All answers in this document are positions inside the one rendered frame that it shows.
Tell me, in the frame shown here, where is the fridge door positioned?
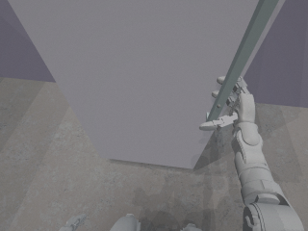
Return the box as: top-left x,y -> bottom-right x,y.
8,0 -> 286,169

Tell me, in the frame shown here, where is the right robot shin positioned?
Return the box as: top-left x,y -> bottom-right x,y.
186,223 -> 196,228

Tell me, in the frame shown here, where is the handle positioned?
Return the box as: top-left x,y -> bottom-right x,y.
206,0 -> 279,122

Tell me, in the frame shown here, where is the left robot thigh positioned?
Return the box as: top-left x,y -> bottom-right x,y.
110,217 -> 141,231

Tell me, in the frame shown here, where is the robot right hand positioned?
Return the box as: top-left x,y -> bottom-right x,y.
199,76 -> 256,132

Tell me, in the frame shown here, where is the robot right forearm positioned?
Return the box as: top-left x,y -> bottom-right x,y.
231,122 -> 305,231

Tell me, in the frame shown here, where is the robot left hand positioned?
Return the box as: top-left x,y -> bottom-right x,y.
59,214 -> 87,231

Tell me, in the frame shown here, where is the right robot upper arm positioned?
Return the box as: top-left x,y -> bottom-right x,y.
243,202 -> 303,231

